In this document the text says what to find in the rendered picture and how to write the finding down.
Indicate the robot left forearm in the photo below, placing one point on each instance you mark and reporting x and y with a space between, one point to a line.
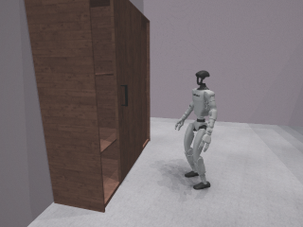
211 122

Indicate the left robot shin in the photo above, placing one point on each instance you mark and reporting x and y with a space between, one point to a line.
200 168

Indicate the wardrobe door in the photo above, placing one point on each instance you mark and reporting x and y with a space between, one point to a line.
144 81
127 67

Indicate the left robot thigh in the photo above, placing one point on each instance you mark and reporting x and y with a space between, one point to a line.
197 142

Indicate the left robot upper arm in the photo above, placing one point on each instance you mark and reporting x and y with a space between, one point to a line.
210 96

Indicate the right robot upper arm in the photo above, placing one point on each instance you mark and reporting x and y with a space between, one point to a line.
192 103

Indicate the left robot hand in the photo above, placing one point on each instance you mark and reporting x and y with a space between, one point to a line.
206 139

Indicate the right robot hand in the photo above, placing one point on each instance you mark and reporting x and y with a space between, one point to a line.
181 122

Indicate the robot right forearm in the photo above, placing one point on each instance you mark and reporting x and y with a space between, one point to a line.
187 112

